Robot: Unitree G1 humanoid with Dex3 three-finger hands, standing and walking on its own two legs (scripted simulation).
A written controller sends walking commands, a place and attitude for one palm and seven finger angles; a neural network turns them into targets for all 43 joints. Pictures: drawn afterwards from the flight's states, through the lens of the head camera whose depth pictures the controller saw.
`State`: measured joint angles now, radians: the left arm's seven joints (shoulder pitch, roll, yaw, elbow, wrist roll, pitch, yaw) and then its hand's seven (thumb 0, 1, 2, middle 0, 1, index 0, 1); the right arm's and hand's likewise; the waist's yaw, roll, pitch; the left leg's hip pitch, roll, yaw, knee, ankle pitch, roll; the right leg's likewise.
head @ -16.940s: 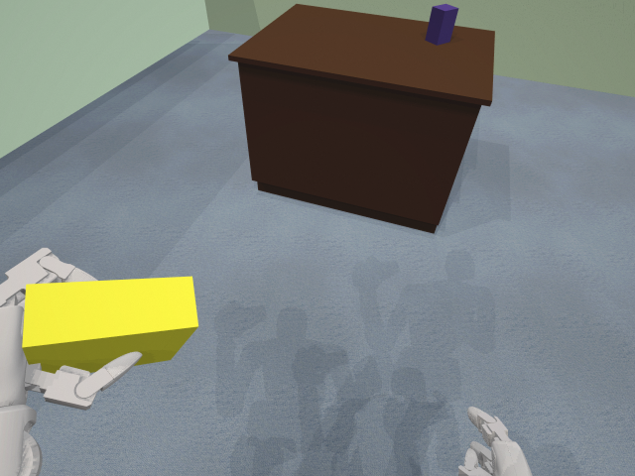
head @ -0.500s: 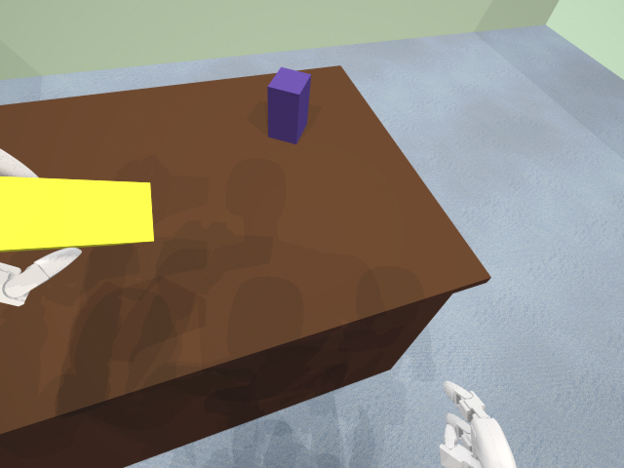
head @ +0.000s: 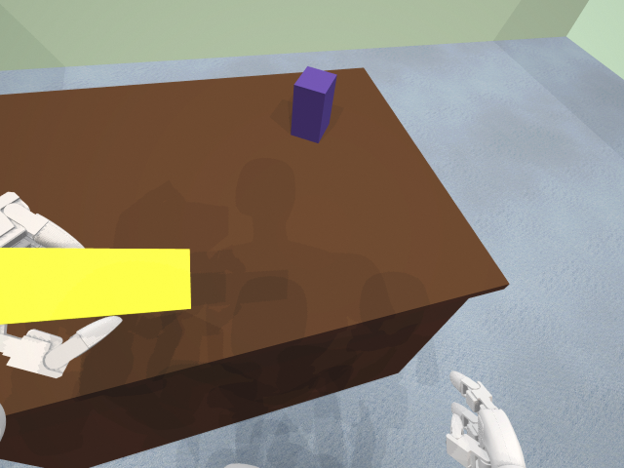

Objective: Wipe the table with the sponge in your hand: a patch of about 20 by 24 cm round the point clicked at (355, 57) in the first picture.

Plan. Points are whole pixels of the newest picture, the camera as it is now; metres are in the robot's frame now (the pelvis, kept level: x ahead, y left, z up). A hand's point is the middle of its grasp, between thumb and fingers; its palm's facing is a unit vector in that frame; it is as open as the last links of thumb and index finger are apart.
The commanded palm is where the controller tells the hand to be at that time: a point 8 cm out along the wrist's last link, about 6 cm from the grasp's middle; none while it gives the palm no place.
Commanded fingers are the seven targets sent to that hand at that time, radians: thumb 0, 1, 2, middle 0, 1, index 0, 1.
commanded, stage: come to a stop and stand still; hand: left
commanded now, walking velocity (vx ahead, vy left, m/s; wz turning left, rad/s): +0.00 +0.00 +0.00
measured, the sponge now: (122, 287) +0.23 +0.22 +0.15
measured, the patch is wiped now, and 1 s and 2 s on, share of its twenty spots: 0.00 0.00 0.00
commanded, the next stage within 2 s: look again from close up in 0.56 s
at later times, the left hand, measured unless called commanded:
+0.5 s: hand (53, 343) +0.17 +0.24 +0.17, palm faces +0.35 -0.86 -0.37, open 9.5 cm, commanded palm +0.12 +0.27 +0.18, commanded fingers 0.00 0.10 1.30 -1.20 -1.60 -1.20 -1.60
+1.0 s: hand (82, 322) +0.19 +0.23 +0.16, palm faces +0.33 -0.87 -0.37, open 9.5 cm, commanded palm +0.14 +0.26 +0.18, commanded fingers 0.00 0.10 1.30 -1.20 -1.60 -1.20 -1.60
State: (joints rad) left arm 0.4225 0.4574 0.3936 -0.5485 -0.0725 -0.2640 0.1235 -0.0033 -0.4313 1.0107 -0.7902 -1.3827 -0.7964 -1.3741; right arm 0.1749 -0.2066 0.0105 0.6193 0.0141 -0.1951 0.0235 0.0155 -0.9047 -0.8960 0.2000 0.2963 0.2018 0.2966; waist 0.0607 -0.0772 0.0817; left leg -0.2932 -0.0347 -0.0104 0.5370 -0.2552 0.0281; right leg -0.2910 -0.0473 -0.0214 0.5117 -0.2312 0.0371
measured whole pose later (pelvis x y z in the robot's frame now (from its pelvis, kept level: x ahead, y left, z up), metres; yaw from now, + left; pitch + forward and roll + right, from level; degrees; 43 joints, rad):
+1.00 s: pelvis -0.03 -0.01 +0.01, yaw -2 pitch -1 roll -1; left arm 0.44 0.37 0.35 -0.45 -0.05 -0.21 0.09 0.00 -0.43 1.01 -0.79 -1.38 -0.80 -1.37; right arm 0.22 -0.21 0.03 0.58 0.02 -0.19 -0.04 0.02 -0.90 -0.90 0.20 0.30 0.20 0.30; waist 0.02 -0.02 0.05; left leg -0.26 0.00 0.01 0.45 -0.18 0.01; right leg -0.25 -0.01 -0.01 0.39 -0.12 0.02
